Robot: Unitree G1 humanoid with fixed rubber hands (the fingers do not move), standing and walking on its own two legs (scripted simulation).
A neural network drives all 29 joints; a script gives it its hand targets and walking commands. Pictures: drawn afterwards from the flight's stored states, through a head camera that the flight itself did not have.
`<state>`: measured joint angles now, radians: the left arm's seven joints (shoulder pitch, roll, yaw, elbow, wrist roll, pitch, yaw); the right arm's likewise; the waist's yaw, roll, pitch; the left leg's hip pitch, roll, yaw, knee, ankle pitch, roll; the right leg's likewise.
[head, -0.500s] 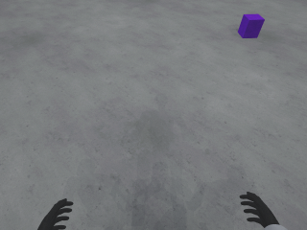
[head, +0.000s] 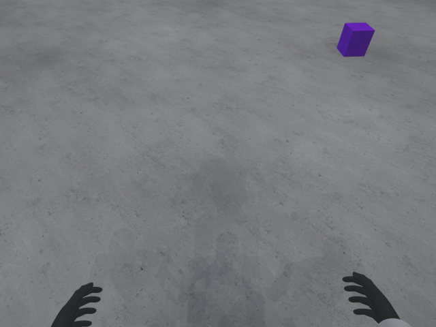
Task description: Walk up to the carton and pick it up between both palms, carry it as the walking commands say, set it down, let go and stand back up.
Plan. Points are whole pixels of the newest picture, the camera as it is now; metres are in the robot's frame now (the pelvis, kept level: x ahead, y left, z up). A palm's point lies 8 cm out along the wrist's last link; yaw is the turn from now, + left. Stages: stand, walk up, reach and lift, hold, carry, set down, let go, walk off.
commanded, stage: stand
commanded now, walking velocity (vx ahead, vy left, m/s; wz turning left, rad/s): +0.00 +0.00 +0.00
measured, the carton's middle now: (354, 39) +2.72 -1.40 -0.63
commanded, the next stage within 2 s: walk up in 1.44 s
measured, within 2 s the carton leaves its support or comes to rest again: neither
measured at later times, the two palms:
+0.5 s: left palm out of the picture +0.14 +0.29 -0.06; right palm (388, 323) +0.15 -0.28 -0.06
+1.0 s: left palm out of the picture +0.13 +0.29 -0.07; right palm out of the picture +0.14 -0.28 -0.06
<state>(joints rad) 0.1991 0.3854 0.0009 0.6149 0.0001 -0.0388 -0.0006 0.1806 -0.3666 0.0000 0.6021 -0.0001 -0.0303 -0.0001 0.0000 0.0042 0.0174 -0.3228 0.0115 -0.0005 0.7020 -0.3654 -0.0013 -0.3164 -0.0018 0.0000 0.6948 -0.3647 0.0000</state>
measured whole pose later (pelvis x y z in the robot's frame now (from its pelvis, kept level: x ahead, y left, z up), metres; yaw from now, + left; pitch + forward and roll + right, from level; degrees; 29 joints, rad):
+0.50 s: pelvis -0.01 +0.00 +0.00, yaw +0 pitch -2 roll +0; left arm 0.20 0.39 0.00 0.65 0.00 -0.04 -0.01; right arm 0.18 -0.37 0.00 0.60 0.00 -0.03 0.00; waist 0.00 0.01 0.02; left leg -0.32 0.01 0.00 0.70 -0.35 0.00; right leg -0.32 0.00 0.00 0.69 -0.35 0.00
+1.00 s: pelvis -0.02 +0.00 +0.00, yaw +0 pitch -2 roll +0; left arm 0.20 0.39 0.00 0.68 0.00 -0.04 -0.01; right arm 0.18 -0.38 0.00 0.64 0.00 -0.03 0.00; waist 0.00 0.01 0.02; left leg -0.32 0.01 0.00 0.70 -0.34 0.00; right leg -0.32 0.00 0.00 0.69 -0.34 0.00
